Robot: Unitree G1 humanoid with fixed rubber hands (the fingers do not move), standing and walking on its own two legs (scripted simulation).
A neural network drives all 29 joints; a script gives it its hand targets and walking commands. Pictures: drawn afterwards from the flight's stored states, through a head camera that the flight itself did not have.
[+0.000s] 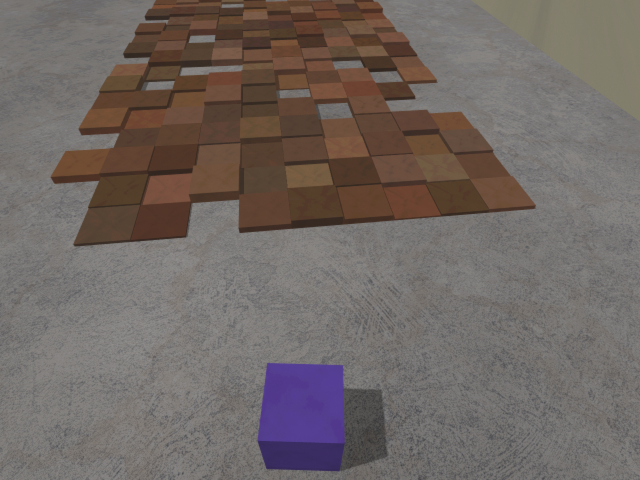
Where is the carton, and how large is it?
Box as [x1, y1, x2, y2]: [258, 363, 344, 470]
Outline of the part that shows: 267,363 258,433 258,443 266,468 339,470 344,443 342,365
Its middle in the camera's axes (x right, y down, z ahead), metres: -0.04 +0.50 +1.09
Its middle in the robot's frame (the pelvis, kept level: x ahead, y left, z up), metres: +0.46 +0.04 -0.66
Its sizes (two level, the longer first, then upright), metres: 0.210 0.200 0.250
